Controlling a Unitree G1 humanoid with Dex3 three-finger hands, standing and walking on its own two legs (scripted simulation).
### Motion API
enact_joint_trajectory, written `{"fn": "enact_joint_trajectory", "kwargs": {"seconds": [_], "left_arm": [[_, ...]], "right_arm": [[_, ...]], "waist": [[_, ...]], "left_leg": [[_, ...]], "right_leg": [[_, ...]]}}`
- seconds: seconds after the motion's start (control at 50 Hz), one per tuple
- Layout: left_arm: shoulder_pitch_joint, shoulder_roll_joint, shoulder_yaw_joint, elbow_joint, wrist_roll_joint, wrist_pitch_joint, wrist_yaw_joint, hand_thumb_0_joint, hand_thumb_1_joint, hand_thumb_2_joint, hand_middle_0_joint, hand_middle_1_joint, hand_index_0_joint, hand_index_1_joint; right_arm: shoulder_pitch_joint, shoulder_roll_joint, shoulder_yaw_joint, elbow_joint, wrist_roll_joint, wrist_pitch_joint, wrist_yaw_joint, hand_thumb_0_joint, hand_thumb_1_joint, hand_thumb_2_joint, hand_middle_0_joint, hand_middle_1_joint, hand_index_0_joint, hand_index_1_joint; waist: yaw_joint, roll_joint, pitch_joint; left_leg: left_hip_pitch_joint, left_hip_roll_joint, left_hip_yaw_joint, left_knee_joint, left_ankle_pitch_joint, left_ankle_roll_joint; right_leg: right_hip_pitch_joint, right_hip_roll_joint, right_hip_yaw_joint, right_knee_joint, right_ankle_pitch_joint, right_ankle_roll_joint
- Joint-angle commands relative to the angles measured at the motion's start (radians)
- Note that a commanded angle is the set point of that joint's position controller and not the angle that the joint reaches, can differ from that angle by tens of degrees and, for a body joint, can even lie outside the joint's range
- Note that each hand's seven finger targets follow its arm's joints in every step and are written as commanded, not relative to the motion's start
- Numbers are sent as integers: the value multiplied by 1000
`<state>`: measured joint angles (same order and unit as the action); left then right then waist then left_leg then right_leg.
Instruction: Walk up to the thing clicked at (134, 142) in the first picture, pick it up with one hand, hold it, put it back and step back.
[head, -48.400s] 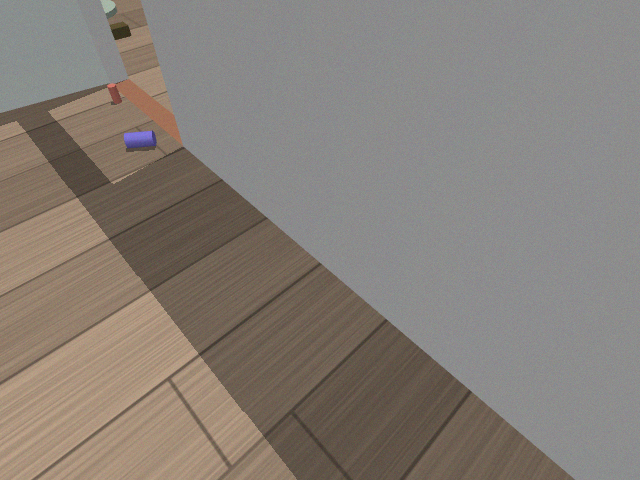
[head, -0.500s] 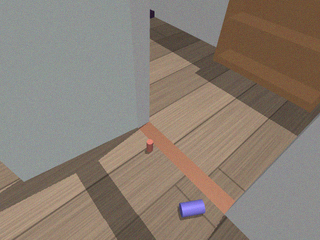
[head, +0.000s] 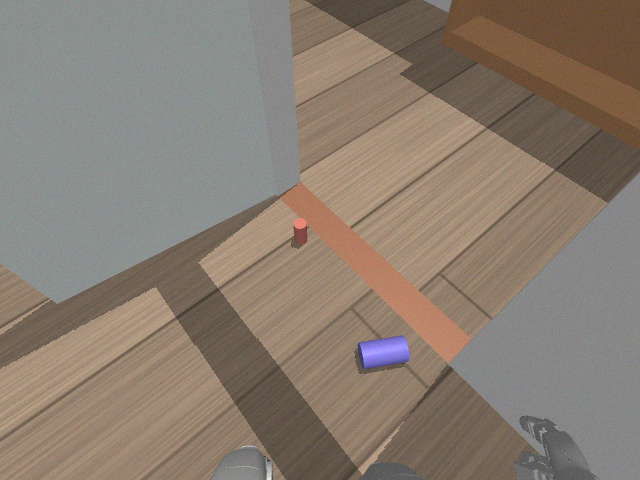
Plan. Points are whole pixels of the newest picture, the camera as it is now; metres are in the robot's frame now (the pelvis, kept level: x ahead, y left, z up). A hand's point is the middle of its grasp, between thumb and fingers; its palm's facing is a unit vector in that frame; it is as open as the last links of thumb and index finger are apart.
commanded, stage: step back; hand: right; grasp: from above
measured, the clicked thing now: (382, 352) +0.47 -0.18 -0.72
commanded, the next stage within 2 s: none
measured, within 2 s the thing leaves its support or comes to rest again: neither
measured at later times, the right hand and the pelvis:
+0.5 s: hand out of the picture +0.02 -0.27 -0.14, palm faces -0.13 +0.91 -0.39, open 7.4 cm; pelvis -0.10 -0.01 +0.00, yaw +6 degrees
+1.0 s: hand out of the picture -0.09 -0.29 -0.14, palm faces -0.08 +0.93 -0.37, open 7.4 cm; pelvis -0.23 -0.03 +0.01, yaw +5 degrees
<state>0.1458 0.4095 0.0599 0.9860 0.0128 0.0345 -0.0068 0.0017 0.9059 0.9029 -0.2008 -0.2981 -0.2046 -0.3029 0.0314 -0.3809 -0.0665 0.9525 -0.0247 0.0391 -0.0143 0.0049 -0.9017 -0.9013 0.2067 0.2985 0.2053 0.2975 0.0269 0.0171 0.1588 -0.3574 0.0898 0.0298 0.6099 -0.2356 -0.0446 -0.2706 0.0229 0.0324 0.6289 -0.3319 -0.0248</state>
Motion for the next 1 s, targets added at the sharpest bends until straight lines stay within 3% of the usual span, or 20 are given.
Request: {"fn": "enact_joint_trajectory", "kwargs": {"seconds": [0.0,0.02,0.08,0.16,0.24,0.36,0.4,0.42,0.44,0.46,0.5,0.54,0.66,0.7,0.72,0.74,0.76,0.78,0.84,0.98], "left_arm": [[43,337,78,-82,26,-28,12,0,900,900,-200,-300,-200,-300],[18,318,75,-95,25,-29,17,0,900,900,-200,-300,-200,-300],[-57,211,50,-127,28,-31,40,0,900,900,-200,-300,-200,-300],[26,189,53,-146,15,-29,49,0,900,900,-200,-300,-200,-300],[58,203,57,-162,9,-27,50,0,900,900,-200,-300,-200,-300],[-17,233,59,-205,5,-20,40,0,900,900,-200,-300,-200,-300],[-51,218,51,-205,-6,-11,34,0,900,900,-200,-300,-200,-300],[-45,184,40,-211,-13,-10,33,0,900,900,-200,-300,-200,-300],[-93,154,38,-221,-20,-9,33,0,900,900,-200,-300,-200,-300],[-75,172,47,-204,-14,-1,39,0,900,900,-200,-300,-200,-300],[9,173,41,-170,-24,-2,33,0,900,900,-200,-300,-200,-300],[39,164,32,-169,-25,-15,40,0,900,900,-200,-300,-200,-300],[45,145,27,-195,-5,-28,38,0,900,900,-200,-300,-200,-300],[112,132,33,-169,4,-37,36,0,900,900,-200,-300,-200,-300],[116,157,45,-168,11,-43,35,0,900,900,-200,-300,-200,-300],[106,218,61,-177,26,-48,34,0,900,900,-200,-300,-200,-300],[44,340,84,-197,15,-42,23,0,900,900,-200,-300,-200,-300],[57,349,89,-200,21,-47,26,0,900,900,-200,-300,-200,-300],[-23,239,54,-208,21,-48,43,0,900,900,-200,-300,-200,-300],[21,237,63,-238,21,-41,49,0,900,900,-200,-300,-200,-300]], "right_arm": [[16,-165,-42,-110,19,13,-29,0,-900,-900,200,300,200,300],[0,-177,-44,-100,13,17,-35,0,-900,-900,200,300,200,300],[74,-179,-42,-90,32,15,-33,0,-900,-900,200,300,200,300],[79,-179,-46,-126,16,3,-25,0,-900,-900,200,300,200,300],[67,-174,-52,-154,15,-3,-19,0,-900,-900,200,300,200,300],[186,-164,-62,-129,5,-13,-2,0,-900,-900,200,300,200,300],[256,-167,-70,-101,-5,-21,-2,0,-900,-900,200,300,200,300],[248,-221,-82,-115,-18,-28,-3,0,-900,-900,200,300,200,300],[199,-314,-101,-139,-3,-24,3,0,-900,-900,200,300,200,300],[133,-337,-104,-188,-17,-30,2,0,-900,-900,200,300,200,300],[55,-249,-83,-216,-3,-35,-8,0,-900,-900,200,300,200,300],[34,-225,-81,-230,-8,-34,-15,0,-900,-900,200,300,200,300],[132,-213,-70,-251,-10,-13,-19,0,-900,-900,200,300,200,300],[113,-227,-69,-265,6,-1,-9,0,-900,-900,200,300,200,300],[120,-215,-61,-268,8,5,-5,0,-900,-900,200,300,200,300],[140,-182,-54,-275,11,7,-1,0,-900,-900,200,300,200,300],[91,-177,-54,-291,18,4,-5,0,-900,-900,200,300,200,300],[24,-205,-72,-281,3,4,-15,0,-900,-900,200,300,200,300],[124,-182,-70,-238,25,9,-16,0,-900,-900,200,300,200,300],[155,-180,-74,-233,8,2,-1,0,-900,-900,200,300,200,300]], "waist": [[3,-235,-209],[9,-210,-212],[-55,-160,-212],[-8,-122,-230],[25,-125,-205],[-22,-137,-251],[-55,-109,-248],[-47,11,-226],[-73,239,-142],[-72,246,-95],[-17,104,-111],[-12,124,-140],[-68,169,-204],[-28,151,-227],[-29,110,-230],[-37,-18,-235],[-17,-249,-210],[41,-232,-190],[-50,-115,-158],[-2,-172,-191]], "left_leg": [[-77,-193,-190,398,-444,71],[-86,-199,-237,504,-440,76],[-169,-181,-242,613,-273,73],[-185,-174,-197,542,-283,23],[-150,-152,-163,379,-286,19],[73,-104,-69,36,-160,59],[224,-92,-67,-150,28,87],[259,14,-238,-202,34,129],[95,210,-497,-303,66,292],[-39,321,-593,-321,132,375],[34,197,-376,-227,344,316],[104,138,-265,-179,422,269],[319,135,-243,-63,480,247],[270,100,-209,15,417,209],[183,76,-202,40,320,167],[36,3,-174,104,119,121],[-63,-176,-53,263,-239,71],[-57,-180,-180,481,-410,59],[-150,-189,-245,649,-304,77],[-99,-133,-164,392,-298,14]], "right_leg": [[81,-365,420,-269,715,-175],[63,-375,428,-269,687,-204],[172,-252,202,-173,691,-168],[297,-274,203,-128,749,-206],[299,-295,208,-123,719,-228],[146,-292,195,-111,437,-188],[5,-248,153,-62,316,-114],[-136,-173,107,15,172,-55],[-184,45,-18,225,-119,14],[-146,65,60,456,-303,30],[-173,94,149,585,-202,31],[-190,100,119,580,-165,34],[-143,8,10,69,-158,30],[-19,22,-58,-180,60,22],[59,-11,-5,-228,191,12],[130,-158,194,-242,257,-39],[65,-361,429,-278,392,-190],[-19,-436,553,-296,441,-291],[51,-293,251,-197,561,-196],[155,-304,218,-147,504,-239]]}}
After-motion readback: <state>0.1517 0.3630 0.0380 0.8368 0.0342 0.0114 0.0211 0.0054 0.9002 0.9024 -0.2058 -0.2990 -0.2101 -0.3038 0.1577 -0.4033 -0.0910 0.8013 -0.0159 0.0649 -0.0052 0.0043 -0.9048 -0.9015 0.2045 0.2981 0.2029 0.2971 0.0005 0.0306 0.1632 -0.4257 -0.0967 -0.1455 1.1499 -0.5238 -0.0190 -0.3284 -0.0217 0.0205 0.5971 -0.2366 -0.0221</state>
